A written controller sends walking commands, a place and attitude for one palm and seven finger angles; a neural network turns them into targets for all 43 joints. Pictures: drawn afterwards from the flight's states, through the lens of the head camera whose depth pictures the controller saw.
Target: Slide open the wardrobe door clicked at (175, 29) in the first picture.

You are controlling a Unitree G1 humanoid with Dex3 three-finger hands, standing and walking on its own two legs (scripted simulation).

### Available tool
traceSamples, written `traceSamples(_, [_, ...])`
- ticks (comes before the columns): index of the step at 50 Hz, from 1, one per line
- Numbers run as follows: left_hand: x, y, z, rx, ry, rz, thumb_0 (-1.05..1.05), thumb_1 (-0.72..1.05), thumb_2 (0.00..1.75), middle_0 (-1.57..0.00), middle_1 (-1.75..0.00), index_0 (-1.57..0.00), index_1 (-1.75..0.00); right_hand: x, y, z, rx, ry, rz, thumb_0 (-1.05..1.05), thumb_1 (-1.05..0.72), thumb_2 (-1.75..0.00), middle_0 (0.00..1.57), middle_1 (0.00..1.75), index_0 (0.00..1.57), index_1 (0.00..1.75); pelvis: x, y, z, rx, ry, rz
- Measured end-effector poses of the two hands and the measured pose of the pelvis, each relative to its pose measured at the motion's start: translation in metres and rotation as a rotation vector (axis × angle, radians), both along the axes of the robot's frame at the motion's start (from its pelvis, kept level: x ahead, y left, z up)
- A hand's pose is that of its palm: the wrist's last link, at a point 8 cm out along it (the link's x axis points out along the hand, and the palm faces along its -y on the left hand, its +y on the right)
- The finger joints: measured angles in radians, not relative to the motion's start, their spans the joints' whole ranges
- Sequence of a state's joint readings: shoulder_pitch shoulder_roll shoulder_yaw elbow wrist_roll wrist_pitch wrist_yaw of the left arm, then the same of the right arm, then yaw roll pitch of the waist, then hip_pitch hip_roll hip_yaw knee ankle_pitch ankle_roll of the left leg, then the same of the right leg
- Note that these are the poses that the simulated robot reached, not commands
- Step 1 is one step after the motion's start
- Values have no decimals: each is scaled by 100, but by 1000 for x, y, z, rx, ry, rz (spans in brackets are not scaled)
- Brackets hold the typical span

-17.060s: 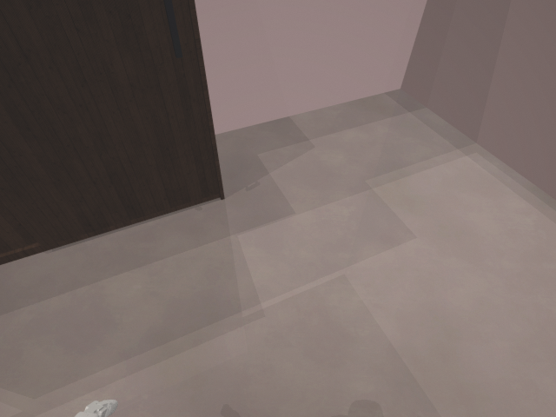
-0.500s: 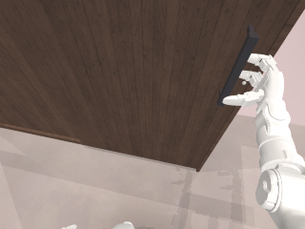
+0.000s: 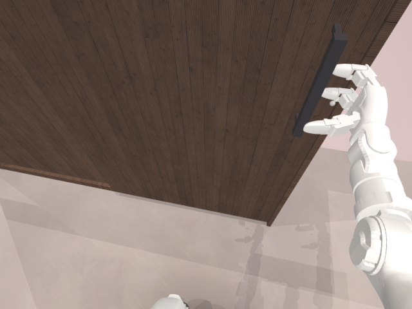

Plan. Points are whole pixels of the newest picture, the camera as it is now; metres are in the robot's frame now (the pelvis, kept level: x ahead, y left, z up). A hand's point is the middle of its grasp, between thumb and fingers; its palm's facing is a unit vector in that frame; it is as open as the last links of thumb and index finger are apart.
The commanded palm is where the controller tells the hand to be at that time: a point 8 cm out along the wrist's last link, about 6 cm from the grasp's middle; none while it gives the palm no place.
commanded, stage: slide the fingers in behind the handle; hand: right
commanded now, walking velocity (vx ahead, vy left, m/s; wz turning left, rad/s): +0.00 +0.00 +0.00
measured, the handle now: (313, 87) +0.54 -0.13 +0.13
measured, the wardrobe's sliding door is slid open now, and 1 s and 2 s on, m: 0.00 0.00 0.00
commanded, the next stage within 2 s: grip the handle and tug to test in 1.60 s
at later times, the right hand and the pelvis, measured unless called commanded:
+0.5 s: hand (318, 103) +0.49 -0.13 +0.13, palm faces +0.04 +1.00 +0.01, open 14.0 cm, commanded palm +0.46 -0.18 +0.14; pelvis +0.01 +0.00 +0.00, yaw +0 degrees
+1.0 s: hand (307, 103) +0.49 -0.11 +0.13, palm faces +0.05 +1.00 +0.01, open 14.0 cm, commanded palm +0.46 -0.16 +0.14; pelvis +0.01 +0.01 +0.00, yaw +0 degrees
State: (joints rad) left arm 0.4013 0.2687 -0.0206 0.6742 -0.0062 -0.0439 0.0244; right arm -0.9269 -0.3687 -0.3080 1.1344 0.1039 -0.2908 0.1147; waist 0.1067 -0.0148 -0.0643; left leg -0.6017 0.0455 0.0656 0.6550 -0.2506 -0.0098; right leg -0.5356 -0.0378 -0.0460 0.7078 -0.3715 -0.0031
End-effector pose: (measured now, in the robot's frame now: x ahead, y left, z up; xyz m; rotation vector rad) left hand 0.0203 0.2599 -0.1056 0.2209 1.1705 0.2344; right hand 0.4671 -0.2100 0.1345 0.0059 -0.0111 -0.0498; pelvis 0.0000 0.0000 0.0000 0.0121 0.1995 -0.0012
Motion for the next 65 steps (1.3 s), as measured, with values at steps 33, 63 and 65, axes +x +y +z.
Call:
traceSamples(33, [35, -1, -1, -30, -66, -22, 1, 91, 90, -20, -30, -20, -30, -3, 31, -2, -2, -4, -1, -1, 50, -30, 31, 122, 30, 121, 10, 5, 2, -4, -15, 6])
traceSamples(63, [14, 2, -5, -30, -13, -18, 1, 91, 90, -20, -30, -20, -30, -1, 46, -1, -6, 0, -8, -1, 50, -30, 31, 122, 30, 122, 4, 6, 1, -7, -11, -4])
traceSamples(65, [13, 1, -6, -32, -10, -20, 1, 91, 90, -20, -30, -20, -30, -1, 47, -2, -9, -1, -8, -1, 50, -30, 31, 123, 30, 122, 4, 6, 1, -7, -9, -5])
